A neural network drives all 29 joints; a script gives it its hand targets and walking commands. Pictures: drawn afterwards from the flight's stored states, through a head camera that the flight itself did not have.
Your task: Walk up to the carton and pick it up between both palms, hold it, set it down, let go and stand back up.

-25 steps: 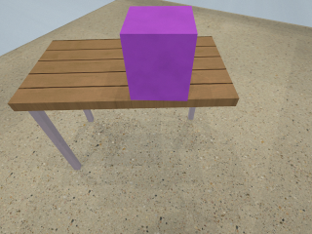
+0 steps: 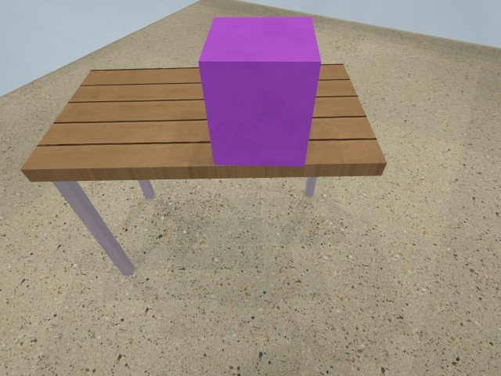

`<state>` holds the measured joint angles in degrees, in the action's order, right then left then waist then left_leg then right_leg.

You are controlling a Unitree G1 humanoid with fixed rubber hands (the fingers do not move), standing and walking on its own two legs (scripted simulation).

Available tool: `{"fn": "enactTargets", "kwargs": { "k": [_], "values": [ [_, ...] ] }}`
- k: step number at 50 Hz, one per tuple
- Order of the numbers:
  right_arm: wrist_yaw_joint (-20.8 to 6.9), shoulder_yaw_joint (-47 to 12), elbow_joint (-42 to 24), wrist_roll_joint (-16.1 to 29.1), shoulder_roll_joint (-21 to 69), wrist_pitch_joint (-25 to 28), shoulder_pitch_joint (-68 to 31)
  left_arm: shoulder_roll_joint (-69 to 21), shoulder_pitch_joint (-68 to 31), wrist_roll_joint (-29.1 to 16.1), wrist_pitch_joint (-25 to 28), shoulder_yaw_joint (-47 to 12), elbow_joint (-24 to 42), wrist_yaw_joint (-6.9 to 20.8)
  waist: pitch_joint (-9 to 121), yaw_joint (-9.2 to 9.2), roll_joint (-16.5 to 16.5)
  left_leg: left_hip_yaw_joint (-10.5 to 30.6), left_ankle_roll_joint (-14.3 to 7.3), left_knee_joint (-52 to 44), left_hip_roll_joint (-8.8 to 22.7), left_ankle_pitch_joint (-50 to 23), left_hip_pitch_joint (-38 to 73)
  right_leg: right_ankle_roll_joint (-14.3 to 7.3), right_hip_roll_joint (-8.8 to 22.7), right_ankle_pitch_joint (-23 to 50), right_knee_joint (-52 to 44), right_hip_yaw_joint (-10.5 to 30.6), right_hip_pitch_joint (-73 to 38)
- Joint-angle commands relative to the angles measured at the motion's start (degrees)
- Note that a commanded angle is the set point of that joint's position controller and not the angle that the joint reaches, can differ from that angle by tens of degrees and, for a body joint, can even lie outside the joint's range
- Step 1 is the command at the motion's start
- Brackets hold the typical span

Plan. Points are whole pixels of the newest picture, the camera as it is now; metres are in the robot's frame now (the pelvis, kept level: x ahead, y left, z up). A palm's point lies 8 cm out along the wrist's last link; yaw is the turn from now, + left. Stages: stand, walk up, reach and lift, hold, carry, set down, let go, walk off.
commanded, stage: walk up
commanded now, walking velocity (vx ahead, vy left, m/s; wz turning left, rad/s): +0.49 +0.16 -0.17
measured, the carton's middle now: (260, 94) +0.74 +0.00 +0.07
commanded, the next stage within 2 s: none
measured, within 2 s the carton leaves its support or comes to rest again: neither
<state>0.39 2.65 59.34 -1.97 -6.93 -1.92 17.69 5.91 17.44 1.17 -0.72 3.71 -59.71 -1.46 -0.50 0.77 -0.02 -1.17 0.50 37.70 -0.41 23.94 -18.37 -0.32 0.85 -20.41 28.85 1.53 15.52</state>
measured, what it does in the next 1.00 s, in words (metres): walks ahead: left foot, then right foot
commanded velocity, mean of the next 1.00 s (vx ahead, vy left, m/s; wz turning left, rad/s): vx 0.28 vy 0.03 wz -0.04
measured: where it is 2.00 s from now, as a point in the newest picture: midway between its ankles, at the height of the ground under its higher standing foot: (227, 353)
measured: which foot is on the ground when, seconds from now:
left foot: up 0.00-0.20, down 0.22-0.72, up 0.74-1.00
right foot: down 0.00-0.22, up 0.24-0.66, down 0.68-1.00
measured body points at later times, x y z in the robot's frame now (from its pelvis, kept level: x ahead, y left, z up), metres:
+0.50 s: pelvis +0.14 +0.10 +0.00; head +0.16 +0.12 +0.45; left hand +0.25 +0.32 -0.15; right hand +0.02 -0.08 -0.13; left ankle +0.01 +0.18 -0.74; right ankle +0.21 -0.04 -0.64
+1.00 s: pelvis +0.32 +0.10 +0.00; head +0.35 +0.11 +0.45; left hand +0.36 +0.33 -0.16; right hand +0.39 -0.12 -0.15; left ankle +0.39 +0.22 -0.71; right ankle +0.35 +0.00 -0.74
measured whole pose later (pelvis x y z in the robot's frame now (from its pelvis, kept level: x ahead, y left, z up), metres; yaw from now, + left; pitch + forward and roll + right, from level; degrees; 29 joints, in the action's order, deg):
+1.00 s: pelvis +0.32 +0.10 +0.00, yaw -4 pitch -2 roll -2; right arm 2.6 1.6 55.5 -0.9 -8.2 1.6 8.9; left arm 9.8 12.6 1.0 2.6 1.2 -62.6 -1.6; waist -6.2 0.1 -1.8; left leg -2.4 -0.1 45.0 5.2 16.5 -25.4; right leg -2.7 0.3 -9.8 23.6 -12.7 12.1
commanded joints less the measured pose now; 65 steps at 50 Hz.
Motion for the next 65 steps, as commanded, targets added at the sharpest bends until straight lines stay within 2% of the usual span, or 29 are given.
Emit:
{"fn": "enactTargets", "kwargs": {
  "k": [1,4,7,9,10,11,12,13,14,16,18,21,23,29,32,33,35,36,39,40,42,45,49,52,53,54,56,60,65],
  "values": [
    [-2.68,0.94,-9.31,-0.65,-3.63,3.27,-5.52,15.41,2.48,0.32,1.75,5.35,1.88,-1.24,-3.09,0.04,9.27,2.76,0.4,17.06,6.29,-5.18,-19.1,-9.72,22.68,-21.16,-21.61,28.95,-2.8],
    [-2.62,1.62,-6.36,-0.06,-5.42,4.46,1.1,12.29,-2.15,0.85,3.1,4.72,3.27,-0.74,3.04,-2.91,9.03,-3.32,0.86,5.55,1.77,-3.64,-1.09,-4.13,11.97,-8.73,-18.34,11.09,2.47],
    [-1.76,0.91,-4.42,1.26,-3.49,4.44,6.01,14.52,-4.67,0.9,3.04,5.58,3.32,-0.53,2.24,-4.2,14.95,-8.89,1.14,-6.31,0.78,-3.93,6.34,-4.23,9.65,-11.8,-13.2,2.79,3.2],
    [-0.78,1.61,-1.48,0.44,-5.21,4.56,11.54,12.94,-2.78,1.36,2.33,5.38,2.15,-0.4,-1.16,-5.15,7.07,-12.61,1.08,-14.07,-1.63,-4.02,16.55,-4.15,7.62,-19.01,-4.32,0.42,11.59],
    [-0.31,2.17,-0.36,0.2,-6.55,5.14,14.94,10.08,-2.0,1.48,2.17,4.33,2.36,-0.11,-2.37,-6.79,-1.79,-6.02,0.77,-18.1,3.2,-2.5,22.62,-3.11,4.44,-16.25,8.32,-1.93,19.29],
    [-0.07,2.51,-0.23,-1.03,-10.3,5.65,19.14,3.95,-2.68,1.25,2.31,2.1,4.21,0.18,-2.49,-8.23,-17.24,11.97,-0.96,-24.18,15.83,15.63,26.45,-1.93,0.53,-17.22,28.52,-6.06,32.77],
    [0.6,2.7,-1.76,-1.23,-14.25,5.62,17.19,-0.06,-4.56,1.17,2.42,0.83,7.57,0.58,-5.89,-6.57,-21.41,27.0,-3.02,-32.38,25.98,26.57,20.44,-2.36,0.93,-13.46,38.55,-2.26,39.52],
    [0.53,3.43,-1.16,-0.59,-16.05,5.4,16.18,2.33,-9.01,1.0,2.84,1.36,10.76,0.97,-8.47,-7.49,-24.36,35.32,-7.26,-39.27,28.54,33.74,13.69,-2.4,4.17,-9.07,41.44,0.74,39.13],
    [-0.13,2.01,-0.71,0.19,-11.25,5.84,13.97,5.63,-14.65,1.26,3.44,1.71,12.21,1.77,-12.64,-7.55,-17.76,35.12,-6.83,-41.53,26.43,30.72,8.74,-2.57,5.94,-4.69,43.21,1.47,39.57],
    [0.56,0.11,-1.68,0.18,-6.31,6.32,9.13,7.96,-7.99,1.43,4.32,2.26,7.6,3.66,-12.31,-1.35,-2.3,13.62,-2.34,-31.61,16.93,0.11,13.24,-1.86,7.76,5.47,39.75,-0.17,33.46],
    [0.03,0.45,-2.46,-0.24,-8.64,8.06,10.38,6.39,-3.19,1.18,3.36,2.34,3.48,3.75,-7.43,-1.43,6.01,7.93,-1.94,-26.49,18.98,-32.13,16.23,-0.49,5.68,9.24,41.66,-3.39,30.65],
    [-0.51,-0.59,0.46,0.33,-7.36,9.3,14.07,3.71,-1.33,0.05,2.1,0.45,4.69,2.99,-7.08,0.3,-3.63,0.12,-1.84,-23.7,18.2,-50.01,19.32,0.1,5.01,11.16,40.37,-5.35,32.04],
    [-0.09,-1.53,1.7,0.16,-4.7,9.21,17.53,3.67,-11.1,-0.02,1.99,-0.05,7.67,3.61,-6.49,-3.34,-9.09,-2.62,-2.96,-24.55,15.62,-48.27,19.41,0.16,3.59,13.71,31.51,-8.31,30.51],
    [1.5,-2.56,4.91,1.08,-6.89,8.37,20.79,3.89,-14.81,-0.53,4.17,-1.21,8.74,3.12,-6.06,-3.9,-14.26,-5.09,-3.77,-14.02,12.85,-82.43,20.51,-1.43,-4.84,11.73,5.96,-17.95,11.15],
    [1.69,-1.95,6.4,2.48,-8.51,8.64,20.52,7.38,0.11,0.18,4.97,-0.14,2.69,2.1,1.27,3.01,-13.62,-6.77,-2.33,1.76,11.68,-71.22,12.68,-4.05,-3.85,24.32,-0.74,-17.31,-11.97],
    [1.67,-2.03,5.1,2.77,-7.26,8.63,21.87,10.62,8.21,1.11,5.36,0.46,-0.22,1.83,7.4,5.37,-8.08,-5.69,-0.93,11.89,11.58,-55.17,1.04,-7.55,3.98,33.74,3.27,-8.84,-28.83],
    [1.81,-2.58,4.07,5.22,-2.85,6.91,24.18,16.82,17.76,1.54,4.56,2.76,-0.96,1.22,22.2,7.61,4.42,-3.3,-0.04,42.38,1.31,12.3,-15.47,-23.46,31.74,60.61,3.09,22.73,-46.31],
    [1.51,-0.66,2.54,4.21,-6.17,6.29,19.13,16.71,14.5,-0.68,3.89,3.02,-1.27,0.77,25.35,7.03,7.1,0.06,-1.2,48.02,3.17,9.3,-12.82,-25.28,31.96,44.28,-4.67,26.79,-38.32],
    [0.32,-0.46,-0.32,0.47,-2.35,6.22,5.51,7.49,2.75,-0.32,4.49,-0.14,-0.78,0.3,0.84,3.08,0.88,2.12,-2.53,38.21,7.99,0.36,-10.29,-13.89,19.92,29.51,-12.5,9.38,-7.25],
    [1.1,-1.15,-0.44,0.6,0.02,4.94,5.65,5.96,-3.86,-1.58,4.67,-1.83,-0.1,-0.28,-6.09,-0.49,1.47,1.34,-1.17,34.56,5.68,0.83,-4.56,-12.51,18.06,57.42,-11.23,1.41,3.44],
    [1.95,-1.46,1.92,0.5,3.37,3.26,13.0,5.14,-5.38,-0.33,5.54,-2.36,0.23,-0.12,-2.9,-4.01,2.03,-0.57,-0.78,27.32,4.17,0.62,0.66,-12.21,16.04,66.9,-11.82,-5.43,4.75],
    [2.37,-1.86,2.57,0.92,3.12,1.57,14.92,7.69,-8.74,0.16,5.5,-2.02,1.84,-0.07,-0.47,-6.5,6.76,-0.41,-1.29,13.36,5.84,-5.6,2.51,-9.91,12.75,52.07,-12.05,-11.04,2.39],
    [1.99,-0.31,0.06,1.28,-4.11,1.71,7.01,10.31,-5.44,-0.42,3.35,-1.88,-0.14,-0.31,3.77,-3.44,9.56,-2.48,-0.14,-0.22,5.27,-11.95,6.32,-9.11,11.8,34.16,-9.68,-9.47,-1.65],
    [1.39,0.09,-0.5,0.38,-5.98,1.6,6.43,10.12,-4.55,-0.96,0.86,-1.86,-0.75,-0.04,1.23,-3.18,2.47,-4.76,0.44,-6.57,3.65,-14.62,12.89,-5.31,8.68,1.35,-7.52,-8.72,7.57],
    [1.33,0.31,-1.99,0.04,-7.01,2.0,4.75,8.21,-2.08,-0.8,0.05,-2.02,-1.05,0.05,-1.73,-1.95,-6.28,3.8,-0.07,-14.01,10.33,-15.05,11.1,-3.35,7.05,-5.55,-3.18,-8.94,9.82],
    [1.3,0.13,-3.31,0.21,-7.94,2.4,4.03,4.28,0.42,-0.55,-0.98,-2.82,-1.84,0.07,-3.08,-0.48,-14.25,15.0,-1.94,-22.99,18.04,-11.68,5.93,-1.57,2.83,-7.93,3.95,-9.74,7.7],
    [1.73,0.04,-3.76,0.69,-8.75,2.16,-1.01,6.33,-0.42,-0.42,-2.82,-1.99,-1.59,-0.03,-9.84,-0.48,-16.0,20.47,-7.15,-32.54,19.01,10.51,-9.23,-0.21,1.3,-8.65,11.18,-6.01,2.48],
    [2.36,-0.97,-4.23,1.0,-6.56,3.65,-1.71,5.58,3.28,-0.49,-2.17,-1.7,-4.48,0.59,-2.29,1.33,-10.88,9.49,-5.55,-27.17,13.89,-14.37,2.93,-1.24,0.46,-3.98,17.4,-3.86,4.08],
    [2.18,-0.78,-3.94,0.97,-6.7,4.5,0.19,3.97,1.35,-1.03,-1.45,-2.0,-4.92,-0.29,4.64,0.28,-4.37,6.84,-6.61,-23.01,12.57,-22.23,10.82,-0.37,0.15,-3.8,15.22,-3.17,2.32]
  ]
}}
